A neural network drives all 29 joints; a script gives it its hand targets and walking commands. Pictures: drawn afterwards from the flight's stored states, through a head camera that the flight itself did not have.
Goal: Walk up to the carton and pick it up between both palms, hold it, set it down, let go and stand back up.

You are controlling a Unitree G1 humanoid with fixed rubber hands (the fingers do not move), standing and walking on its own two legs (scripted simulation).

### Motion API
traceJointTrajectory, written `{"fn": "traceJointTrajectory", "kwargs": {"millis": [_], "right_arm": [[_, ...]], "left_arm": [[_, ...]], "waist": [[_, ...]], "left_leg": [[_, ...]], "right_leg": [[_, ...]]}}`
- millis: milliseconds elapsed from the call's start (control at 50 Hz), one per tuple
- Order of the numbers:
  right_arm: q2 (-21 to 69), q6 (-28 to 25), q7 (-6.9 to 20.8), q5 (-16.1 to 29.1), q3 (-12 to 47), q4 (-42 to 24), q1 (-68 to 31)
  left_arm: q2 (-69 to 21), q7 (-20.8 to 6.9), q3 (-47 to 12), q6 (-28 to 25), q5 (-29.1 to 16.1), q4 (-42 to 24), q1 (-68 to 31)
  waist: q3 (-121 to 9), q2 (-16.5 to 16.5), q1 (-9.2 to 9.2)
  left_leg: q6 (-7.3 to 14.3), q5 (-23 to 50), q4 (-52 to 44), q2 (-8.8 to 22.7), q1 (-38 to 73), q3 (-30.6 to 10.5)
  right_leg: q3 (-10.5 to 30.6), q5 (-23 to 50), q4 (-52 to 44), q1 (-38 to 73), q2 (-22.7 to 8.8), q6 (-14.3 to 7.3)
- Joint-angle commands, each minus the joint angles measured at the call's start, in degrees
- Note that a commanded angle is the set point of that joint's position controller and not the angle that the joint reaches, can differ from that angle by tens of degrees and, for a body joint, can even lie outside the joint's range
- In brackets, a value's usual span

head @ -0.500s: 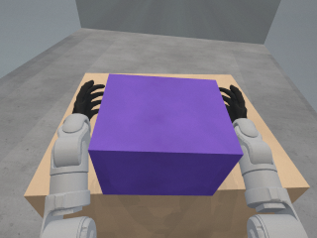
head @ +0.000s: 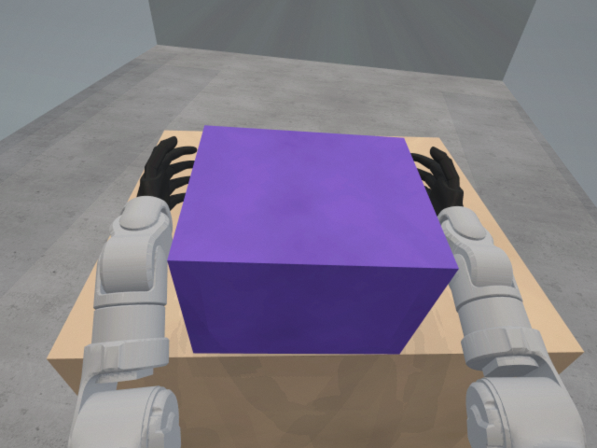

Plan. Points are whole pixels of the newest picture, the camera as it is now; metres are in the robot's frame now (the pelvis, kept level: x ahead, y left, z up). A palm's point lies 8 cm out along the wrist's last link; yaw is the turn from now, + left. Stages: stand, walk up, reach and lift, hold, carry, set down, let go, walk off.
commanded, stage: hold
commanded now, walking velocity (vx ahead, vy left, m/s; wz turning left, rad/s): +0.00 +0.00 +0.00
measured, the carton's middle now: (303, 241) +0.35 -0.01 +0.14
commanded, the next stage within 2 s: none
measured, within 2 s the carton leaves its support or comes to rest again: neither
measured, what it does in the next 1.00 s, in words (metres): stands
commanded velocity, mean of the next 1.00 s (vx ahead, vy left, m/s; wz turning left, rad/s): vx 0.00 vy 0.00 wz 0.00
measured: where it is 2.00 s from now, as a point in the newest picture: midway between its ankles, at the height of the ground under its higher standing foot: outside the picture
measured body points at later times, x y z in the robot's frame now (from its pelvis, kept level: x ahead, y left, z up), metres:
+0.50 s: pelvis +0.00 +0.00 +0.00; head -0.06 +0.02 +0.45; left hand +0.36 +0.19 +0.22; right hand +0.37 -0.19 +0.21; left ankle +0.01 +0.11 -0.75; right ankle +0.01 -0.10 -0.75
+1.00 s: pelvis -0.01 +0.00 +0.00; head -0.07 +0.02 +0.45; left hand +0.36 +0.19 +0.20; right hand +0.37 -0.18 +0.20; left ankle +0.01 +0.11 -0.75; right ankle +0.01 -0.10 -0.75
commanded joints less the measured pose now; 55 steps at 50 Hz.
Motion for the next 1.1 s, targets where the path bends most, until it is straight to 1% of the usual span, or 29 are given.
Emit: {"fn": "traceJointTrajectory", "kwargs": {"millis": [0, 80, 100, 120, 160, 180, 220, 240, 280, 300, 320, 340, 360, 400, 420, 440, 460, 520, 540, 580, 620, 680, 720, 760, 840, 900, 940, 1020, 1080], "right_arm": [[31.74, -0.99, 5.61, 6.73, 26.80, -21.32, -46.88], [30.32, 1.90, 4.05, 6.86, 26.58, -20.27, -44.23], [30.04, 2.30, 3.98, 7.01, 26.30, -20.00, -43.88], [31.08, 2.50, 3.95, 7.79, 26.83, -20.97, -43.93], [30.46, 2.61, 3.94, 8.50, 27.19, -23.06, -45.38], [30.57, 2.93, 4.05, 8.53, 26.96, -22.40, -45.35], [31.99, 2.71, 4.57, 8.87, 26.75, -23.82, -47.31], [31.47, 2.83, 4.84, 8.59, 25.90, -22.68, -47.07], [32.63, 2.79, 5.55, 6.61, 24.30, -21.18, -48.86], [32.39, 2.63, 5.90, 6.01, 23.69, -20.82, -48.88], [32.36, 2.48, 6.16, 5.98, 23.44, -20.86, -49.48], [31.86, 2.69, 6.23, 5.89, 22.54, -19.47, -48.67], [31.73, 2.83, 6.33, 5.69, 22.42, -19.08, -48.26], [31.62, 3.01, 6.43, 4.32, 21.68, -17.19, -50.37], [31.74, 2.79, 6.53, 4.66, 21.23, -16.68, -49.03], [31.22, 2.95, 6.47, 4.37, 21.42, -16.09, -49.51], [31.57, 2.89, 6.46, 4.66, 21.82, -15.79, -50.17], [32.02, 2.57, 6.55, 4.89, 21.97, -14.36, -50.68], [30.68, 3.72, 5.66, 2.80, 21.48, -9.36, -46.59], [31.73, 3.28, 4.55, 4.00, 22.76, -11.60, -47.70], [33.08, 2.50, 3.88, 5.78, 24.69, -15.51, -50.20], [36.63, 0.37, 3.84, 9.34, 28.37, -25.42, -54.58], [36.85, 0.13, 3.87, 10.64, 29.40, -29.44, -54.83], [35.50, 0.89, 4.21, 9.79, 28.66, -27.31, -52.88], [30.99, 3.06, 5.15, 3.82, 22.94, -12.64, -46.91], [30.59, 3.13, 5.46, 2.86, 20.91, -10.15, -47.27], [32.05, 2.23, 5.57, 3.72, 21.00, -12.29, -49.87], [34.12, 0.50, 5.46, 7.37, 23.61, -20.58, -53.37], [32.56, 0.94, 5.47, 7.22, 24.05, -19.63, -51.46]], "left_arm": [[-30.96, -5.79, -27.09, -2.30, -7.29, -12.50, -36.49], [-26.76, -8.72, -20.71, 0.89, -2.48, -10.10, -31.03], [-26.61, -9.09, -21.03, 1.27, -2.52, -10.67, -31.72], [-27.09, -9.14, -21.78, 1.33, -2.81, -13.89, -32.89], [-28.10, -8.98, -24.22, 1.77, -4.09, -15.87, -34.31], [-27.83, -8.94, -24.41, 1.75, -4.49, -16.24, -35.73], [-29.24, -8.46, -25.98, 1.45, -5.59, -17.90, -38.68], [-28.90, -8.20, -26.38, 1.40, -5.65, -17.30, -39.34], [-29.61, -8.07, -26.48, 1.39, -5.55, -15.59, -41.86], [-29.89, -8.00, -26.43, 1.46, -5.66, -14.77, -41.35], [-30.57, -7.90, -26.99, 1.51, -5.99, -14.99, -42.00], [-30.40, -7.81, -27.89, 1.39, -6.56, -15.10, -43.23], [-30.31, -7.79, -27.55, 1.43, -6.71, -14.83, -42.79], [-29.29, -8.21, -25.10, 1.55, -5.72, -11.00, -43.28], [-29.98, -8.07, -26.10, 1.22, -6.06, -13.12, -43.59], [-29.08, -8.23, -24.57, 1.74, -5.26, -10.08, -41.68], [-29.06, -8.33, -23.61, 1.59, -5.02, -10.28, -42.21], [-28.80, -8.11, -23.41, 1.60, -4.84, -9.07, -42.51], [-27.28, -9.00, -18.09, 2.93, -0.12, -1.15, -34.65], [-25.92, -10.61, -16.90, 2.76, -0.08, -3.77, -35.21], [-26.75, -10.71, -18.96, 2.07, -2.22, -7.57, -37.15], [-29.79, -8.81, -25.89, -0.07, -7.24, -15.89, -43.17], [-30.54, -7.33, -28.87, -1.24, -9.20, -18.71, -45.28], [-30.04, -6.64, -28.32, -1.14, -8.40, -16.91, -44.42], [-27.42, -8.39, -21.01, 1.83, -2.02, -7.00, -38.26], [-27.26, -9.65, -20.27, 3.04, -1.41, -5.93, -38.21], [-28.91, -9.44, -22.64, 2.45, -3.51, -8.35, -40.96], [-32.21, -7.44, -28.42, 0.29, -7.97, -14.60, -45.47], [-31.16, -6.78, -27.31, 0.22, -6.79, -13.19, -43.21]], "waist": [[-23.95, 3.05, 0.28], [-16.03, -0.20, 1.78], [-15.92, 0.49, 1.26], [-15.88, 1.12, 1.49], [-16.60, 2.77, 0.37], [-16.67, 2.36, -0.07], [-18.08, 3.08, 0.06], [-17.82, 4.12, -0.24], [-15.09, 3.84, -0.33], [-14.83, 3.56, -0.16], [-15.89, 4.62, -0.45], [-16.79, 5.88, -1.38], [-17.59, 5.63, -1.68], [-15.61, 4.08, -0.73], [-18.43, 5.53, -1.34], [-16.72, 4.61, -0.67], [-17.73, 3.74, -0.10], [-17.58, 4.78, 0.51], [-12.18, 0.47, 0.67], [-14.47, 0.39, 1.21], [-17.81, 0.67, 1.63], [-26.96, 2.85, 1.61], [-29.34, 4.38, 1.34], [-26.32, 4.24, 1.05], [-11.94, 1.64, 0.96], [-9.71, 2.53, 0.84], [-13.38, 3.72, 0.23], [-24.78, 6.18, -0.91], [-23.34, 5.81, -0.83]], "left_leg": [[-2.27, 21.75, 0.20, -2.02, 8.13, -2.54], [-0.81, 15.47, -2.87, -2.44, 2.22, -1.85], [-1.16, 14.54, -3.15, -2.39, 2.56, -1.82], [-1.36, 16.76, -2.79, -2.45, 3.39, -1.78], [-2.37, 19.34, -1.78, -2.23, 5.32, -1.92], [-2.35, 19.11, -1.68, -2.07, 6.44, -2.02], [-2.64, 19.29, -1.20, -1.93, 6.95, -2.24], [-2.79, 17.03, -1.60, -1.89, 7.09, -2.15], [-2.02, 11.78, -2.89, -1.64, 5.84, -2.04], [-1.83, 11.67, -3.11, -1.26, 5.72, -2.21], [-2.23, 12.41, -3.05, -1.15, 6.13, -2.29], [-2.75, 11.41, -3.10, -1.28, 6.31, -2.47], [-2.53, 11.01, -2.99, -1.28, 6.45, -2.38], [-1.54, 6.43, -4.32, -1.36, 4.01, -2.06], [-2.10, 7.69, -4.08, -1.07, 5.08, -2.43], [-1.64, 7.83, -4.03, -1.32, 4.49, -2.24], [-1.32, 7.25, -4.30, -1.30, 3.72, -2.20], [-1.06, 7.71, -4.32, -1.41, 3.01, -2.02], [1.06, 6.19, -4.98, -1.66, 3.33, -0.22], [0.83, 7.19, -5.04, -2.20, 2.40, -0.12], [0.48, 8.19, -4.83, -2.37, 1.56, -0.58], [-0.67, 18.32, -1.14, -2.76, 5.44, -1.47], [-1.35, 22.65, 0.60, -2.65, 8.09, -2.10], [-1.33, 21.54, 0.35, -2.21, 9.05, -2.14], [0.32, 5.17, -5.58, -1.18, 3.31, -0.69], [0.22, 1.52, -7.08, -0.80, 0.98, -0.42], [-0.41, 4.31, -6.05, -0.96, 2.19, -0.77], [-2.13, 17.47, -1.15, -1.53, 9.38, -2.02], [-2.19, 19.00, -0.65, -1.42, 10.94, -2.18]], "right_leg": [[3.96, 22.06, 0.93, 12.57, 1.86, 3.03], [4.70, 21.50, 0.42, 17.25, 0.92, 3.38], [4.63, 19.93, 0.11, 16.76, 0.92, 3.23], [4.43, 20.96, 0.27, 16.54, 1.06, 3.24], [4.19, 21.55, 0.08, 14.69, 1.45, 3.05], [4.17, 20.43, -0.24, 13.38, 1.41, 3.09], [3.93, 18.66, -0.35, 11.78, 1.67, 2.78], [3.89, 15.71, -0.65, 10.07, 1.54, 2.51], [3.79, 9.36, -1.71, 6.78, 1.13, 2.41], [3.61, 8.54, -1.83, 6.27, 1.23, 2.10], [3.74, 8.55, -1.78, 6.25, 1.20, 1.97], [3.76, 7.36, -1.90, 6.14, 1.07, 1.93], [3.85, 7.64, -1.96, 7.02, 0.88, 1.96], [4.01, 5.19, -2.30, 6.89, 0.33, 2.38], [3.99, 6.38, -1.52, 7.92, 0.48, 2.16], [4.00, 6.69, -1.91, 8.28, 0.43, 2.17], [3.80, 5.82, -1.83, 8.62, 0.55, 2.30], [4.08, 5.37, -1.71, 8.68, 0.41, 2.11], [5.41, 7.57, -2.91, 10.93, -0.26, 3.10], [4.93, 11.87, -1.62, 14.89, -0.29, 3.78], [4.80, 14.51, -0.48, 16.15, -0.16, 4.22], [4.14, 21.67, 1.69, 15.86, 1.17, 4.11], [3.85, 22.43, 1.68, 13.02, 1.89, 3.59], [3.82, 19.01, 0.64, 9.87, 1.99, 3.09], [4.57, 4.21, -2.67, 7.58, 0.27, 2.69], [4.81, 0.18, -3.05, 8.59, -0.24, 2.24], [4.56, 3.23, -2.15, 9.69, 0.00, 2.26], [3.64, 13.15, -0.32, 9.71, 1.55, 2.38], [3.24, 13.24, -0.59, 8.21, 1.91, 2.31]]}}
